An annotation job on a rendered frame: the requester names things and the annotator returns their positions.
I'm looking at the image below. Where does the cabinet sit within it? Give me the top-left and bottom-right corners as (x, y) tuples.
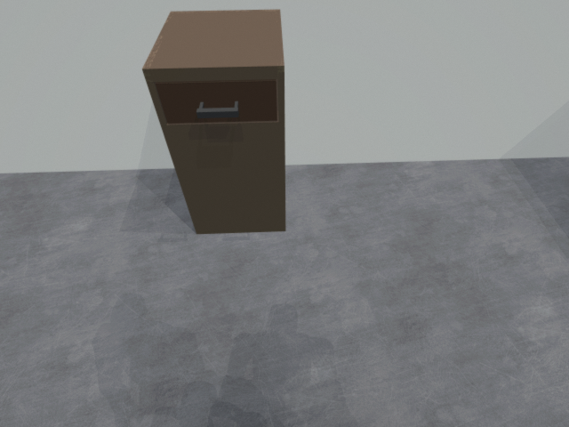
(142, 9), (285, 234)

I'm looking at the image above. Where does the drawer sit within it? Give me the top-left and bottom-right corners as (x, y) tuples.
(156, 79), (277, 124)

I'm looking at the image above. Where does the handle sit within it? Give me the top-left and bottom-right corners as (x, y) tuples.
(196, 101), (239, 118)

